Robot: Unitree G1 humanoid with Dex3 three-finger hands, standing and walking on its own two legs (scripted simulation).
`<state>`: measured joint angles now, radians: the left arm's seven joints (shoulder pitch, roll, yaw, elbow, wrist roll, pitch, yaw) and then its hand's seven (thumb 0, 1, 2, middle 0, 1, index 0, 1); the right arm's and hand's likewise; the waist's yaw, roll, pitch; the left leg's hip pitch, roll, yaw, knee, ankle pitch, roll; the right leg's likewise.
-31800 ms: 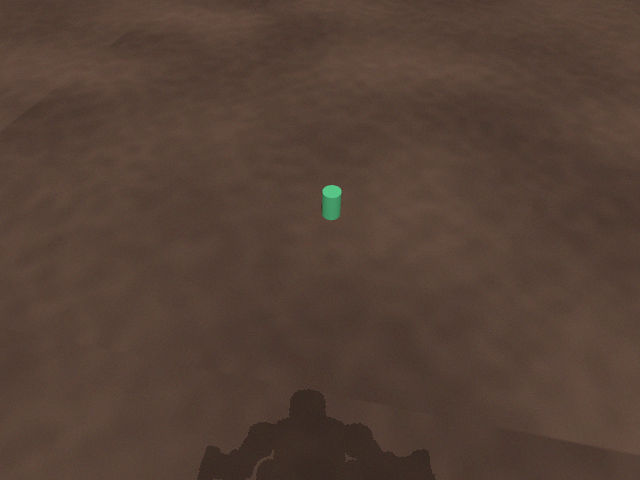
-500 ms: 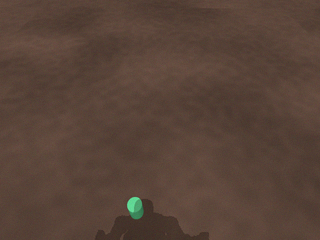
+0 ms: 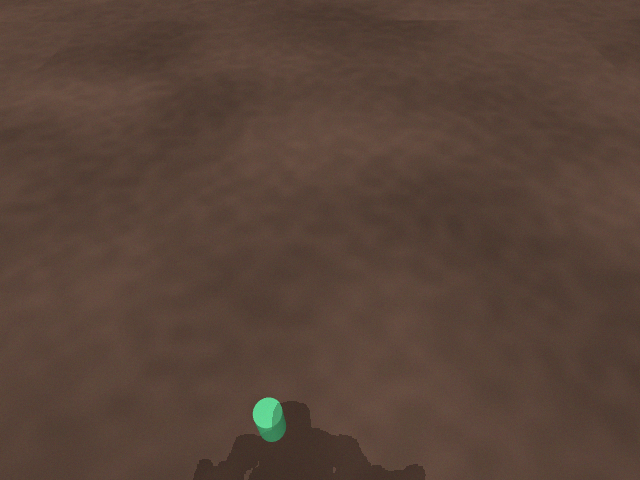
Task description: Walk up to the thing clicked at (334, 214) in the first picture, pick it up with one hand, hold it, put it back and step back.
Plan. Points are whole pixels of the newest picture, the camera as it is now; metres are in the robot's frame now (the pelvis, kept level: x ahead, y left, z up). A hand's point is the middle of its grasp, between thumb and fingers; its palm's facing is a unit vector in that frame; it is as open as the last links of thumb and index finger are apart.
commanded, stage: stand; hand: left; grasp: from the side
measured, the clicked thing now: (270, 420) +0.41 +0.18 -0.71
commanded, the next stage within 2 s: step back in 1.04 s
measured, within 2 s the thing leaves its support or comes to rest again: neither
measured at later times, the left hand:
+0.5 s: hand out of the picture +0.07 +0.24 -0.16, palm faces -0.01 -0.94 -0.34, open 7.3 cm
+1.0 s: hand out of the picture +0.09 +0.24 -0.16, palm faces -0.03 -0.94 -0.34, open 7.3 cm
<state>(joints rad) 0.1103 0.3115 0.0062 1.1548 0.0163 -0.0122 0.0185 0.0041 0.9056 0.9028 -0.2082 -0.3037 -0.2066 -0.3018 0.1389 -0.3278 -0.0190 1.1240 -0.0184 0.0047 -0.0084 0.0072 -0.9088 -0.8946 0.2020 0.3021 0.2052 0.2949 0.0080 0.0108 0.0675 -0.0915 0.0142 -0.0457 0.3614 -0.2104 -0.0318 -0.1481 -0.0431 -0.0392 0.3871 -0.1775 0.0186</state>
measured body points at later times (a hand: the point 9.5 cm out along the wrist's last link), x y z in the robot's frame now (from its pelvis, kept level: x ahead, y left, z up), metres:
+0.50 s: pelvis +0.01 -0.01 +0.00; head +0.02 -0.01 +0.45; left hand +0.08 +0.29 -0.13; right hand +0.06 -0.30 -0.14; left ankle +0.00 +0.14 -0.75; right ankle +0.02 -0.13 -0.75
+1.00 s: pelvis +0.01 -0.01 +0.00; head +0.02 -0.01 +0.45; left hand +0.09 +0.29 -0.13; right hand +0.07 -0.30 -0.14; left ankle +0.00 +0.14 -0.75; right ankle +0.02 -0.13 -0.75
